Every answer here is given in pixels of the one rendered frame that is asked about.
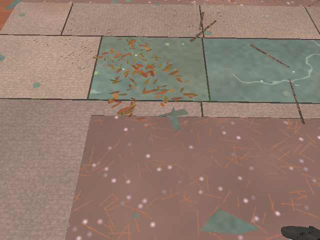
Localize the right robot hand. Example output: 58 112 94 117
281 226 320 240

